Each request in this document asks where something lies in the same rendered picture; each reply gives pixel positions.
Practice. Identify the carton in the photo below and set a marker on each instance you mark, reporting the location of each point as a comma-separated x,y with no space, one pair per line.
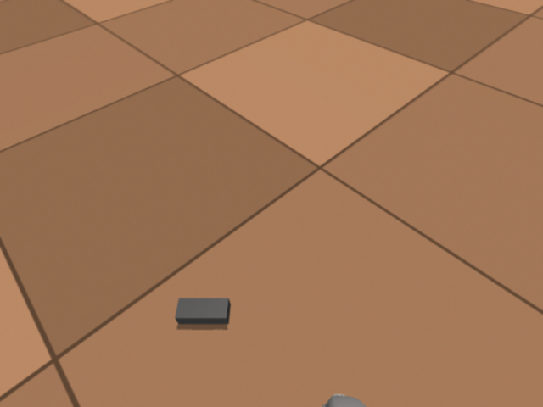
203,311

